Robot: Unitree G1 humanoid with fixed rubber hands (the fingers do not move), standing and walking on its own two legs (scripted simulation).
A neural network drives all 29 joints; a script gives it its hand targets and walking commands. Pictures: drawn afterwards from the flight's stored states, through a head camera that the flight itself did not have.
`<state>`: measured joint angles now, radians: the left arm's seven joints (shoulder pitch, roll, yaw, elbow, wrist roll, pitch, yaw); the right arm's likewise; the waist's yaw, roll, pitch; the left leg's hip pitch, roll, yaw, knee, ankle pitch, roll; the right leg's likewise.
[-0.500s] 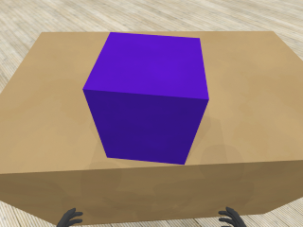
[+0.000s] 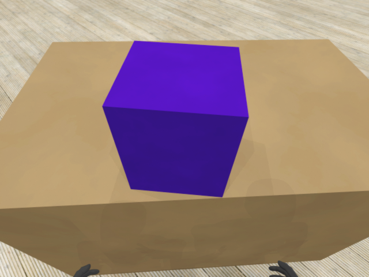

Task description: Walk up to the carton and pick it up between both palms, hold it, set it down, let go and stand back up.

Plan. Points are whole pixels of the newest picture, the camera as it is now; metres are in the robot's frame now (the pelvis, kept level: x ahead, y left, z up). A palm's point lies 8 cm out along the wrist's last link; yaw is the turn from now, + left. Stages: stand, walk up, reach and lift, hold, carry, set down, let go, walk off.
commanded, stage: stand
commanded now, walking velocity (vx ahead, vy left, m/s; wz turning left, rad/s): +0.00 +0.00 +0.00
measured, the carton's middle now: (180, 123) +0.39 +0.01 +0.13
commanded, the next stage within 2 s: none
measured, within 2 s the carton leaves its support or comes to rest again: neither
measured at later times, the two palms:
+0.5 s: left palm out of the picture +0.10 +0.24 -0.10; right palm out of the picture +0.09 -0.25 -0.11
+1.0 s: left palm out of the picture +0.08 +0.24 -0.10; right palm out of the picture +0.07 -0.25 -0.11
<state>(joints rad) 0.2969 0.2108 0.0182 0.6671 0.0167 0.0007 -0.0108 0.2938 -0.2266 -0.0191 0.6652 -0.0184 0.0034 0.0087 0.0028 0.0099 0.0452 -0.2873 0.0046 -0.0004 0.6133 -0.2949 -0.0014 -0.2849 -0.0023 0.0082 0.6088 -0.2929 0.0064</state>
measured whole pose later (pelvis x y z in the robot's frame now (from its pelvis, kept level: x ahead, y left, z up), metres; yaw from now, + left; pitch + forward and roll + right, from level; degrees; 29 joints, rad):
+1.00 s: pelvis +0.00 +0.00 +0.00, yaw +0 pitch -2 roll +0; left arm 0.31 0.22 0.01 0.72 0.01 0.00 0.00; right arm 0.32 -0.24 -0.01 0.72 -0.01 0.00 0.00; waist 0.00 0.01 0.05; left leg -0.26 0.01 0.00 0.57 -0.27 0.00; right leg -0.27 0.00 0.02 0.57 -0.27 0.01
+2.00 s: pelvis +0.01 +0.00 +0.01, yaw -1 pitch -2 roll +0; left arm 0.31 0.23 0.00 0.79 0.01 0.00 0.01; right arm 0.32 -0.25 0.00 0.79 0.00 0.00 -0.01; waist 0.00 0.01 0.04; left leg -0.23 0.01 0.01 0.52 -0.26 -0.01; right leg -0.24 0.00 0.03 0.52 -0.25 0.01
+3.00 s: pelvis +0.01 -0.01 +0.01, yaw +1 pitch -2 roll +0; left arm 0.29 0.24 0.00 0.91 0.01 0.02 0.02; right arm 0.34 -0.25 0.00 0.84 -0.01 0.00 -0.03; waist 0.00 0.01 0.03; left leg -0.22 0.01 -0.03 0.48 -0.24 -0.02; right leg -0.22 0.00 0.00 0.48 -0.24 0.00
